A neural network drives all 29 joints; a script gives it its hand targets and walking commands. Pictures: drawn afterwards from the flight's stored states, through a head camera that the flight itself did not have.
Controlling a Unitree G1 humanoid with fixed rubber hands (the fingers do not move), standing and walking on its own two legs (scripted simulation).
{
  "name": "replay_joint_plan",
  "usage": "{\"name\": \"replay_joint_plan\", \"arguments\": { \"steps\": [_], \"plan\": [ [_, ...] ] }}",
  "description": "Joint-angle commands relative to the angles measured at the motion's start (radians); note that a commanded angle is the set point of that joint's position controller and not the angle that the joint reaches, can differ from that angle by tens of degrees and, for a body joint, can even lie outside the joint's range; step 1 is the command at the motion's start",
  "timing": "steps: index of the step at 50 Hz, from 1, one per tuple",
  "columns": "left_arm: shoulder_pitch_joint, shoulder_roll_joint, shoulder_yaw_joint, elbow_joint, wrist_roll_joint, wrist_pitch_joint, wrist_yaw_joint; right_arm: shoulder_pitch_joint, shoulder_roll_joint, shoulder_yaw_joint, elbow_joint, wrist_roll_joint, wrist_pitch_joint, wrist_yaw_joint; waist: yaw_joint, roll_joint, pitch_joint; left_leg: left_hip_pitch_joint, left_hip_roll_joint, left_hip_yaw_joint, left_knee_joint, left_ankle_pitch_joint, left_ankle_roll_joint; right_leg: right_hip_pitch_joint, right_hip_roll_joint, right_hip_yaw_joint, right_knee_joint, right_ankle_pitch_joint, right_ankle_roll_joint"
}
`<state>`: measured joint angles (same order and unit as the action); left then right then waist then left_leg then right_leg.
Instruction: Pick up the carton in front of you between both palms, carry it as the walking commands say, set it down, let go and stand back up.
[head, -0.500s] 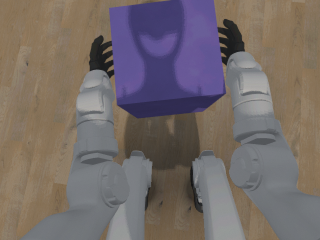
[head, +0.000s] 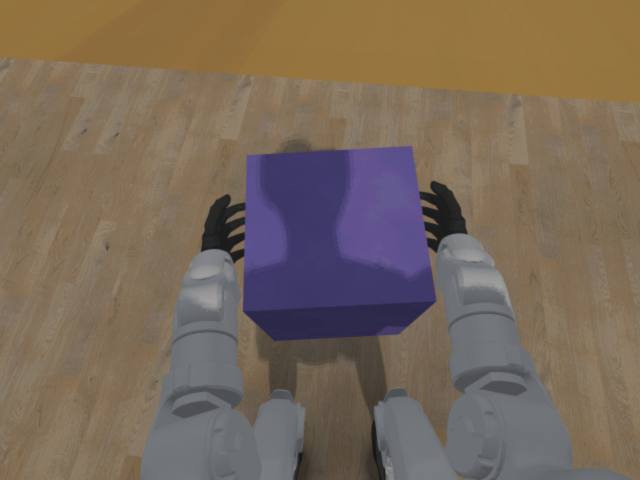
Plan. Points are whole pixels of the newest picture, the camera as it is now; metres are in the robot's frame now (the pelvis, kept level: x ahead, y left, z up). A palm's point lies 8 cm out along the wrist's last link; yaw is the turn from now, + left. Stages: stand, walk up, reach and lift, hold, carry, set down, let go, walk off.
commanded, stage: reach and lift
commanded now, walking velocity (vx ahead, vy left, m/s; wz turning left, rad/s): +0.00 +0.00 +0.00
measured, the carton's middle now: (333, 257) +0.42 +0.01 -0.10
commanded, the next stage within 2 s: hold in 1.60 s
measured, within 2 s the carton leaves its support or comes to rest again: neither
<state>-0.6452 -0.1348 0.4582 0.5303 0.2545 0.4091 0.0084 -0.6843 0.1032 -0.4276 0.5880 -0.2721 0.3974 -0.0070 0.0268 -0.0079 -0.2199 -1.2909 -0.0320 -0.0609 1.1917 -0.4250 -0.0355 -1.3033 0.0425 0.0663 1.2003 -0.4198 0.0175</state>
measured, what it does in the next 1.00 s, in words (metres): rises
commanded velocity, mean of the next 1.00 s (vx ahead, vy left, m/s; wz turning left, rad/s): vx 0.00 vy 0.00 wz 0.00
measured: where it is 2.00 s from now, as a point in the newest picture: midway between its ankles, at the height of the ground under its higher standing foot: (338, 479)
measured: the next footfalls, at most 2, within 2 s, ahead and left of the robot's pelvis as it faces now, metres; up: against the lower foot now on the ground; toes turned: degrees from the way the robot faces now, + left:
none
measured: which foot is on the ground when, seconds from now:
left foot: down 0.00-1.00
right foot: down 0.00-1.00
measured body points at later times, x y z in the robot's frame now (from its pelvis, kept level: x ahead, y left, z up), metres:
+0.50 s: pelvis +0.04 +0.01 +0.11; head +0.06 +0.01 +0.56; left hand +0.36 +0.16 +0.11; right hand +0.36 -0.15 +0.11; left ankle +0.06 +0.14 -0.62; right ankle +0.06 -0.12 -0.62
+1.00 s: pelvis +0.04 +0.01 +0.12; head +0.02 +0.01 +0.57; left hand +0.35 +0.16 +0.14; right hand +0.35 -0.15 +0.14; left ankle +0.06 +0.14 -0.62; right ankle +0.06 -0.12 -0.62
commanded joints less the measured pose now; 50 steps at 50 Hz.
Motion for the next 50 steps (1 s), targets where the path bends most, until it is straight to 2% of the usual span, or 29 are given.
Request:
{"name": "replay_joint_plan", "arguments": {
  "steps": [1, 12, 19, 24, 27, 31, 35, 41, 50],
  "plan": [
    [-0.553, -1.037, -0.605, 0.063, -0.162, -0.006, -0.256, -0.499, 1.081, 0.571, 0.066, 0.160, -0.003, 0.252, 0.005, -0.015, -0.641, 0.451, -0.115, 0.052, -0.205, 0.222, 0.024, 0.512, 0.107, -0.039, -0.215, 0.212, -0.006],
    [-0.320, -1.026, -0.658, 0.015, -0.147, 0.008, -0.251, -0.267, 1.070, 0.615, 0.001, 0.151, 0.013, 0.249, -0.008, 0.000, -0.429, 0.753, -0.092, 0.011, -0.453, 0.340, 0.030, 0.790, 0.086, -0.005, -0.463, 0.330, -0.018],
    [-0.190, -1.011, -0.717, -0.053, -0.162, 0.049, -0.247, -0.141, 1.051, 0.670, -0.078, 0.176, 0.054, 0.246, -0.014, 0.004, -0.299, 0.952, -0.080, 0.004, -0.604, 0.426, 0.028, 0.980, 0.073, 0.001, -0.619, 0.416, -0.012],
    [-0.111, -1.009, -0.762, -0.123, -0.185, 0.102, -0.247, -0.080, 1.036, 0.723, -0.170, 0.202, 0.112, 0.246, -0.016, 0.010, -0.205, 1.091, -0.073, -0.002, -0.713, 0.441, 0.025, 1.107, 0.063, 0.002, -0.725, 0.431, -0.007],
    [-0.079, -0.990, -0.753, -0.147, -0.188, 0.140, -0.247, -0.039, 1.028, 0.716, -0.189, 0.204, 0.150, 0.248, -0.020, 0.011, -0.112, 1.143, -0.067, -0.007, -0.767, 0.406, 0.026, 1.143, 0.063, 0.002, -0.779, 0.396, -0.010],
    [-0.071, -0.957, -0.691, -0.124, -0.156, 0.177, -0.251, -0.030, 0.994, 0.653, -0.166, 0.173, 0.188, 0.254, -0.021, 0.013, 0.031, 1.139, -0.060, -0.003, -0.817, 0.293, 0.031, 1.146, 0.060, -0.002, -0.826, 0.286, -0.016],
    [-0.142, -0.955, -0.643, -0.097, -0.136, 0.179, -0.260, -0.108, 0.986, 0.607, -0.140, 0.153, 0.191, 0.267, -0.020, 0.018, 0.084, 1.121, -0.055, 0.002, -0.827, 0.198, 0.041, 1.138, 0.056, -0.010, -0.831, 0.190, -0.023],
    [-0.224, -0.983, -0.676, -0.126, -0.155, 0.171, -0.265, -0.185, 1.012, 0.634, -0.170, 0.166, 0.184, 0.274, -0.025, 0.013, 0.002, 1.165, -0.056, 0.002, -0.815, 0.227, 0.042, 1.180, 0.055, -0.014, -0.820, 0.223, -0.022],
    [-0.180, -0.953, -0.680, -0.151, -0.151, 0.186, -0.258, -0.136, 0.994, 0.643, -0.196, 0.165, 0.200, 0.264, -0.023, 0.007, -0.007, 1.203, -0.062, 0.005, -0.832, 0.292, 0.036, 1.225, 0.056, -0.012, -0.842, 0.292, -0.014]
  ]
}}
